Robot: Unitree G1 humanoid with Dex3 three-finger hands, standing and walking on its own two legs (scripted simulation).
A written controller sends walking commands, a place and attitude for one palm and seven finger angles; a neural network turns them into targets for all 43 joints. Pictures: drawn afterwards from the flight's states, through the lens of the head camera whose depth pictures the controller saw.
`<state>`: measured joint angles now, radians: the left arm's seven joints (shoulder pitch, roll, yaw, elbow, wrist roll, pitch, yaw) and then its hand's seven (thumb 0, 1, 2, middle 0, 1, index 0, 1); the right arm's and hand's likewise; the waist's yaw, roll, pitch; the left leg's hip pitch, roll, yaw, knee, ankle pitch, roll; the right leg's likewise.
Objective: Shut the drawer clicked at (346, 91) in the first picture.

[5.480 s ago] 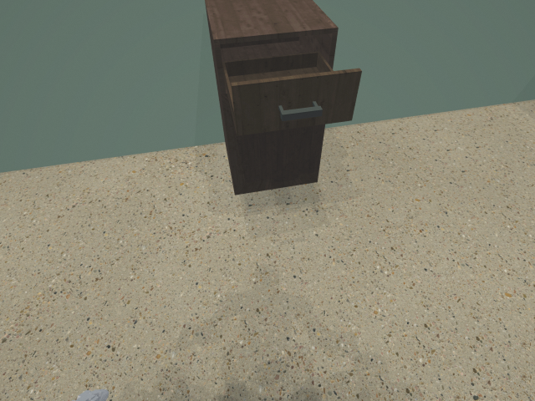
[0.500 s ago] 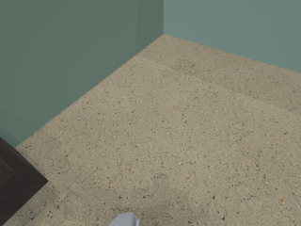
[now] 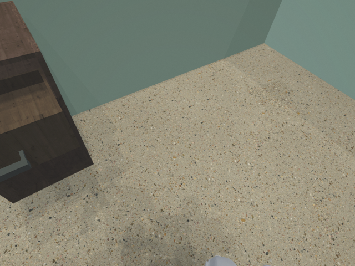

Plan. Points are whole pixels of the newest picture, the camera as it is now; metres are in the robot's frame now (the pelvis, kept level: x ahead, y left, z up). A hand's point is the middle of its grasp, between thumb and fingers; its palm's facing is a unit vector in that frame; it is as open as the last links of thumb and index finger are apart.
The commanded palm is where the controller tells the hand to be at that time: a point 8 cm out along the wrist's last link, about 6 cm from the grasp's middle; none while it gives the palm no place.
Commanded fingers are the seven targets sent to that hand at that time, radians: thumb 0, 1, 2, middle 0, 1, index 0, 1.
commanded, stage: turn to face it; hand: left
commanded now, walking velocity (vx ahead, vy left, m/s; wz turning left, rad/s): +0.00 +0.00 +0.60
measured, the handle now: (0, 168) +0.33 +0.51 -0.09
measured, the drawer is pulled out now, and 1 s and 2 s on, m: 0.29 0.29 0.29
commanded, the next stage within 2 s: take the last steps up to it in 1.08 s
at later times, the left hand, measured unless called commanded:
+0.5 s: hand out of the picture +0.01 +0.18 -0.15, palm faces +0.31 -0.92 -0.25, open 7.4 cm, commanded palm none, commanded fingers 0.00 0.90 0.90 -0.20 -0.30 -0.20 -0.30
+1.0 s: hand out of the picture -0.08 +0.24 -0.16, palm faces +0.55 -0.79 -0.27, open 7.4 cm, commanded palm none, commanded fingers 0.00 0.90 0.90 -0.20 -0.30 -0.20 -0.30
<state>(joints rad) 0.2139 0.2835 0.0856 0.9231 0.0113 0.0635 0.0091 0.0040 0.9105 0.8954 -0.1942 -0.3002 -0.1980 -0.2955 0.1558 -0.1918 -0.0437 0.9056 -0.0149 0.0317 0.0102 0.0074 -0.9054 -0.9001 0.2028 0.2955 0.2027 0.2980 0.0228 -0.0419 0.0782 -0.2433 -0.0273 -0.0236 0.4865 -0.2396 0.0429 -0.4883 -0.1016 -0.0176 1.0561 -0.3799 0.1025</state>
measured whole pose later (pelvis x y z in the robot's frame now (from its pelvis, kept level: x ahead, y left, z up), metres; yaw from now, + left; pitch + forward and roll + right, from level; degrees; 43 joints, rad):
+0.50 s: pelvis -0.01 -0.03 +0.00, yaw +19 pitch -1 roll +2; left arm 0.21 0.18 0.03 0.87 0.02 0.02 0.02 0.00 0.90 0.89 -0.20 -0.30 -0.20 -0.30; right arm 0.20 -0.27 -0.10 0.95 -0.02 0.09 0.03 0.01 -0.91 -0.90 0.20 0.29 0.20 0.30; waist -0.03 0.01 0.09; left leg -0.45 0.03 0.01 1.02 -0.43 -0.08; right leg -0.19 -0.13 -0.16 0.51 -0.30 0.01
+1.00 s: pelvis -0.03 +0.02 +0.00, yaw +32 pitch +0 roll +0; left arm 0.19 0.24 0.06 0.92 0.01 0.06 0.02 0.00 0.91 0.90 -0.19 -0.30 -0.20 -0.30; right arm 0.18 -0.19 -0.04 0.92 -0.02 0.03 0.00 0.01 -0.91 -0.90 0.20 0.30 0.20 0.30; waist 0.00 0.00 0.07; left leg -0.23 -0.06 -0.04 0.45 -0.22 0.05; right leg -0.40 -0.06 -0.02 0.88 -0.43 0.08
